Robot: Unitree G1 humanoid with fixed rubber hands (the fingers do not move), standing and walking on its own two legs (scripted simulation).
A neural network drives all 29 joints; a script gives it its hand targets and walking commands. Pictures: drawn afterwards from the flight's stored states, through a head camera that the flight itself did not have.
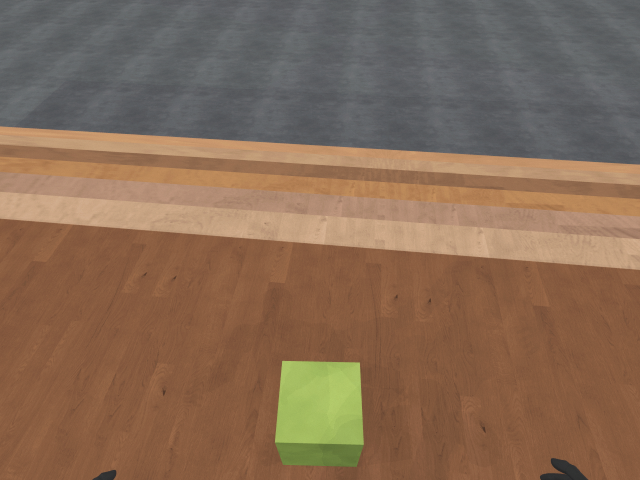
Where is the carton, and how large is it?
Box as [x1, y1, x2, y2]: [275, 361, 363, 466]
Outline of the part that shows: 282,361 275,443 283,464 356,466 363,445 359,363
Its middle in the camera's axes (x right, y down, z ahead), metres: +0.01 +0.50 +1.07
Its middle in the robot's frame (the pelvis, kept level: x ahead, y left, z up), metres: +0.39 +0.02 -0.66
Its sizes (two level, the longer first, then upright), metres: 0.210 0.200 0.250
